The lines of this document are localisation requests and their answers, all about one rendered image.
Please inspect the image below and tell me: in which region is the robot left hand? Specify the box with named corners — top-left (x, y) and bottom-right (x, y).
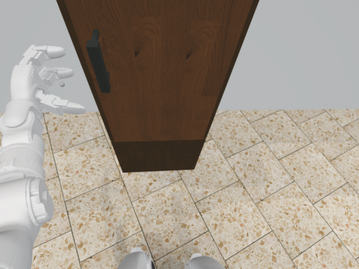
top-left (10, 45), bottom-right (86, 116)

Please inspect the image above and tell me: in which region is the robot right shin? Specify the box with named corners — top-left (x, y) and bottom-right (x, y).
top-left (189, 253), bottom-right (202, 261)

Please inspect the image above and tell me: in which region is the handle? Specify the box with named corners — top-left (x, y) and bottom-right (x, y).
top-left (86, 29), bottom-right (111, 93)

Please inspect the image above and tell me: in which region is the cupboard door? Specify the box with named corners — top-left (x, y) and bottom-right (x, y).
top-left (64, 0), bottom-right (253, 142)

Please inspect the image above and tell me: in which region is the robot left forearm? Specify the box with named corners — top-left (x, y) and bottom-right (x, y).
top-left (0, 100), bottom-right (45, 183)

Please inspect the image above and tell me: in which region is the left robot upper arm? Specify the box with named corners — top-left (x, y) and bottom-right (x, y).
top-left (0, 177), bottom-right (54, 269)

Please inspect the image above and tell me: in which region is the robot left thigh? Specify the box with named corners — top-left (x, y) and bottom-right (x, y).
top-left (117, 252), bottom-right (151, 269)

